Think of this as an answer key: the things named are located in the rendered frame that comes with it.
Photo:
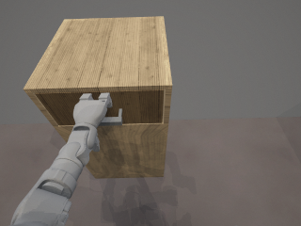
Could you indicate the robot left forearm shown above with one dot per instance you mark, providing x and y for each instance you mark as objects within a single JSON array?
[{"x": 62, "y": 176}]

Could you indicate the left robot hand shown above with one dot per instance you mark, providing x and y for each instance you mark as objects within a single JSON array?
[{"x": 92, "y": 112}]

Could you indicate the drawer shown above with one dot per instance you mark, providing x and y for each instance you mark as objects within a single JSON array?
[{"x": 138, "y": 105}]

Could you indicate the cabinet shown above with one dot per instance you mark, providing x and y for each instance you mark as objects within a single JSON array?
[{"x": 102, "y": 54}]

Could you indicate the left robot upper arm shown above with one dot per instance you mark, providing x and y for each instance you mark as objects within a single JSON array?
[{"x": 44, "y": 208}]

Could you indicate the handle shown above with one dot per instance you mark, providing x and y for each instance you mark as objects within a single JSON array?
[{"x": 112, "y": 121}]

